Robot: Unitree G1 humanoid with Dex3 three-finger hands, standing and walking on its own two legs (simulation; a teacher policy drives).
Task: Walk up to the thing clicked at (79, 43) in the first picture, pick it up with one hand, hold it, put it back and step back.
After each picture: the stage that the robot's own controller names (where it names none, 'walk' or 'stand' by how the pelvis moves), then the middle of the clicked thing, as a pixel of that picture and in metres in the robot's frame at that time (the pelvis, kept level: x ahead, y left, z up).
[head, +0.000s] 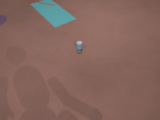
stand; (79, 46) +1.38 +0.05 -0.72
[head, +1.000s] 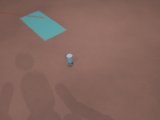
walk; (69, 59) +1.24 +0.23 -0.71
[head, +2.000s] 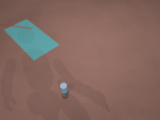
walk; (64, 89) +0.78 +0.25 -0.72
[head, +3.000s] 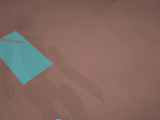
walk; out of the picture +0.45 +0.23 -0.71
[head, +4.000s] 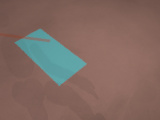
stand; out of the picture +0.39 -0.15 -0.68
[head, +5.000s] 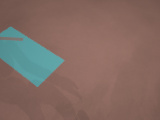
stand; out of the picture +0.37 -0.06 -0.68
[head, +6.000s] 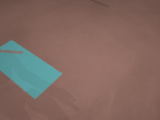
walk; out of the picture +0.37 -0.05 -0.71
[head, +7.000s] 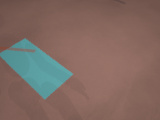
stand; out of the picture +0.30 -0.06 -0.70
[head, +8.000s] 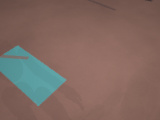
stand; out of the picture +0.31 -0.03 -0.73
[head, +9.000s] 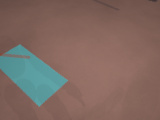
stand; out of the picture +0.28 -0.04 -0.73
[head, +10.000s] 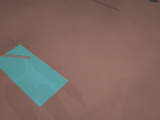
stand; out of the picture +0.28 -0.04 -0.73
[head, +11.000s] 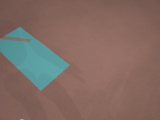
go down; out of the picture +0.30 -0.04 -0.70
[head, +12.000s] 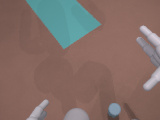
go down; (113, 110) +0.34 -0.05 -0.50
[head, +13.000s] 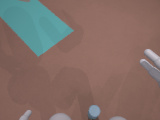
go down; (93, 112) +0.35 -0.04 -0.50
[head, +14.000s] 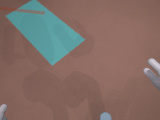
go down; (105, 119) +0.33 -0.04 -0.54
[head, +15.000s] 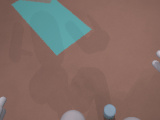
go down; (109, 112) +0.35 -0.04 -0.49
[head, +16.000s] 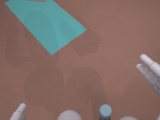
go down; (105, 112) +0.35 -0.04 -0.48
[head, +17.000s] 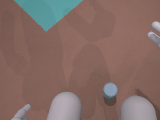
go down; (109, 91) +0.37 -0.06 -0.38
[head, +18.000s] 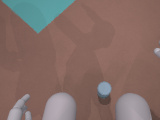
go down; (103, 90) +0.38 -0.06 -0.38
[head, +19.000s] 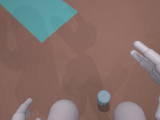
go down; (103, 98) +0.37 -0.05 -0.42
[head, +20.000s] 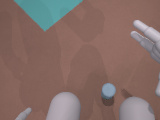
go down; (107, 91) +0.37 -0.06 -0.38
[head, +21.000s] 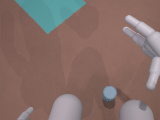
go down; (109, 94) +0.37 -0.06 -0.40
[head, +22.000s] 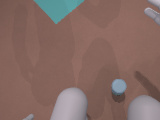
go down; (118, 87) +0.37 -0.06 -0.37
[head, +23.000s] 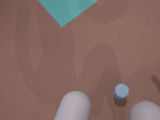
go down; (120, 92) +0.37 -0.07 -0.39
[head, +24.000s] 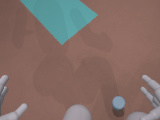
go down; (118, 103) +0.34 -0.06 -0.48
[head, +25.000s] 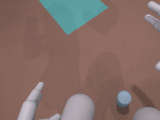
go down; (123, 99) +0.38 -0.06 -0.39
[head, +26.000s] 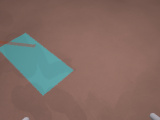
stand; out of the picture +0.30 -0.04 -0.65
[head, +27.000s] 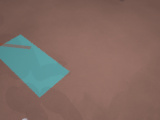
stand; out of the picture +0.30 -0.04 -0.66
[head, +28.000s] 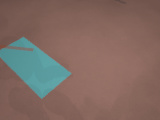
stand; out of the picture +0.30 -0.04 -0.66
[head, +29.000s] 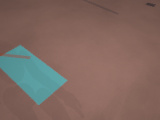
stand; out of the picture +0.32 -0.04 -0.72
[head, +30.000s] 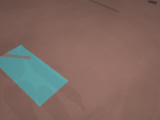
stand; out of the picture +0.29 -0.04 -0.73
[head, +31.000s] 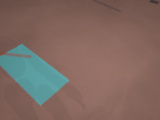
stand; out of the picture +0.29 -0.05 -0.73
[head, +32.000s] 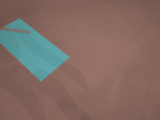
walk; out of the picture +0.35 -0.08 -0.70
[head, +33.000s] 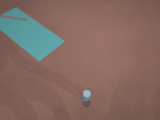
walk; (86, 96) +0.59 -0.07 -0.71
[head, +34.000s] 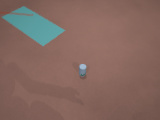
stand; (82, 70) +0.93 +0.02 -0.70
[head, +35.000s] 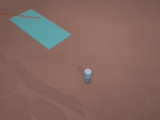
stand; (87, 75) +0.90 -0.05 -0.71
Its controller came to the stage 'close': no
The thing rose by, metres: 0.00
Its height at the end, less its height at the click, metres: +0.00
